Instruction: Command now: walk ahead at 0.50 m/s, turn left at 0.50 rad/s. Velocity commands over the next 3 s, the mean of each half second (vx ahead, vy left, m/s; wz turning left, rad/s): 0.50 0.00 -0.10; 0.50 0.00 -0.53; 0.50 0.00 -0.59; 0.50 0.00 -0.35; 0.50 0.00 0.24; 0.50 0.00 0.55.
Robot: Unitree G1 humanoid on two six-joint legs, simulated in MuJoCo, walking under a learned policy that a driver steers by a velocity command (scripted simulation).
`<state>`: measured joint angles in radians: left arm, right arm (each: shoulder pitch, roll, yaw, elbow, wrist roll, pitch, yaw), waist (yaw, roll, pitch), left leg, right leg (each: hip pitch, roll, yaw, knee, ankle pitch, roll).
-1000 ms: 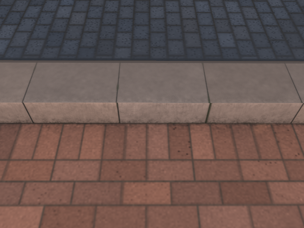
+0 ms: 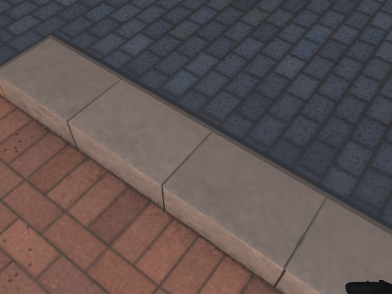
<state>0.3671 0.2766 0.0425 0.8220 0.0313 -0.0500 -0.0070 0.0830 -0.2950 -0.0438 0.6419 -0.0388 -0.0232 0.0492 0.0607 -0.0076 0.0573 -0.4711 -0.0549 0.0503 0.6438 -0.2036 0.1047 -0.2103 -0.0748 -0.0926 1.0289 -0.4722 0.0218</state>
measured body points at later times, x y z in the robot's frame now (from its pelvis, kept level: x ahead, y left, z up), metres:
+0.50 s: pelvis +0.28 -0.03 +0.00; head +0.29 -0.04 +0.45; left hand +0.45 +0.19 -0.11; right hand +0.24 -0.28 -0.14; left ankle +0.08 +0.06 -0.70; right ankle +0.34 -0.10 -0.70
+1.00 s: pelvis +0.56 -0.09 +0.06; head +0.60 -0.12 +0.50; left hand +0.60 +0.17 -0.07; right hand +0.75 -0.33 +0.00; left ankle +0.70 -0.06 -0.55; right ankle +0.36 -0.10 -0.66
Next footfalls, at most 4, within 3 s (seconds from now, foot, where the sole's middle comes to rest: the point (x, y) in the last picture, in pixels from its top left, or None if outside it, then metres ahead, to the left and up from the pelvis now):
0.52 right None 0.38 -0.11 -0.76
0.96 left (237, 184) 0.74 -0.07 -0.59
1.52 right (342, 158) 0.88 -0.44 -0.59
1.96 left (345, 84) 1.25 -0.52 -0.59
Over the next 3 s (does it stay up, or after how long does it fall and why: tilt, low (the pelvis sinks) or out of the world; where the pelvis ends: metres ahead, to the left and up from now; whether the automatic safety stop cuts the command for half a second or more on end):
stays up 1.45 -0.77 0.18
